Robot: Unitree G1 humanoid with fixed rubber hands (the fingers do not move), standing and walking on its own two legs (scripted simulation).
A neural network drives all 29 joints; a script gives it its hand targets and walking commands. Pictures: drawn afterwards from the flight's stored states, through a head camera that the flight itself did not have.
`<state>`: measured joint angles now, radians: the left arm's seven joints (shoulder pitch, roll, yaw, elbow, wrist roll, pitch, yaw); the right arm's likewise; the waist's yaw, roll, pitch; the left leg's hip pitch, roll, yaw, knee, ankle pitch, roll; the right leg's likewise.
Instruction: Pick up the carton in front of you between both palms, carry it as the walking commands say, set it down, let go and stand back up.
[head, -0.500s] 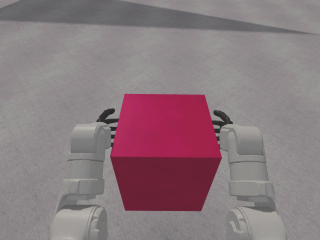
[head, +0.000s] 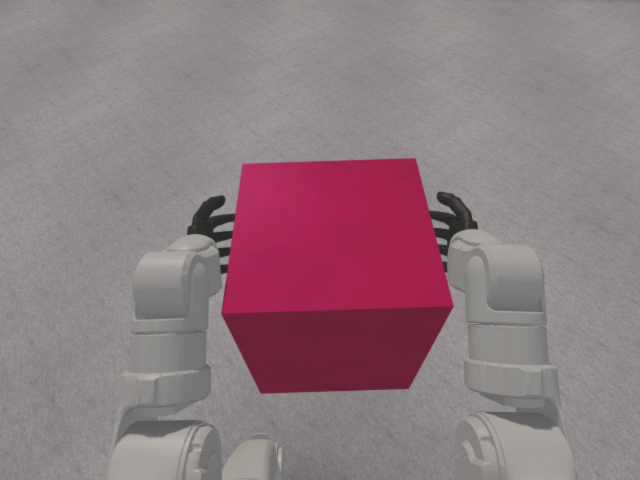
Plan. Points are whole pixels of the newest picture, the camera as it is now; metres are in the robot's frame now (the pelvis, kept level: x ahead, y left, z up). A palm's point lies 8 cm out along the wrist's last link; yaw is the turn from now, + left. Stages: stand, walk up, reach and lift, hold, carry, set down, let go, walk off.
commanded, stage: carry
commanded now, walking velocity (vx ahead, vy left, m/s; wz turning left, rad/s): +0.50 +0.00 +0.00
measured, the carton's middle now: (332, 285) +0.36 +0.01 +0.04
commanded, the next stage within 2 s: none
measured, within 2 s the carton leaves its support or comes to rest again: neither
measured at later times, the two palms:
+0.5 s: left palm (246, 144) +0.58 +0.15 +0.08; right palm (437, 151) +0.56 -0.14 +0.09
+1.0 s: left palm (294, 46) +0.86 +0.10 +0.10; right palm (443, 48) +0.87 -0.20 +0.10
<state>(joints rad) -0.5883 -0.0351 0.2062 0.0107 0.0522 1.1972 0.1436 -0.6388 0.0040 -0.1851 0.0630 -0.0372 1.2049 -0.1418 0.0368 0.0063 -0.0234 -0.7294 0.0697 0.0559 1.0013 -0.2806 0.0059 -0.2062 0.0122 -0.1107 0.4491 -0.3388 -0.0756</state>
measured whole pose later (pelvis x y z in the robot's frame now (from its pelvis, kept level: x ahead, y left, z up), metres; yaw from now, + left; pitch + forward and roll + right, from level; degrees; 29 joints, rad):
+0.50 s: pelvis +0.31 +0.02 +0.01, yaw -3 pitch +5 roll -2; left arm -0.12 -0.13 0.07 -0.35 0.12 1.17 0.08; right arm -0.12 0.13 -0.11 -0.34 -0.08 1.16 -0.08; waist -0.03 0.00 -0.07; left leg -0.12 0.01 0.14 0.24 -0.21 0.06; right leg -0.62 -0.09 -0.09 0.75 -0.17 0.03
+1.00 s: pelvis +0.61 -0.06 +0.01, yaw +1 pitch +4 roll +2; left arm -0.13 -0.13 0.10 -0.34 0.10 1.21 0.08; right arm -0.14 0.13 -0.09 -0.34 -0.12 1.23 -0.08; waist 0.02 0.01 -0.12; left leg -0.64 0.13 0.09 0.85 -0.12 -0.03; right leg -0.15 -0.01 -0.21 0.25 -0.18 -0.07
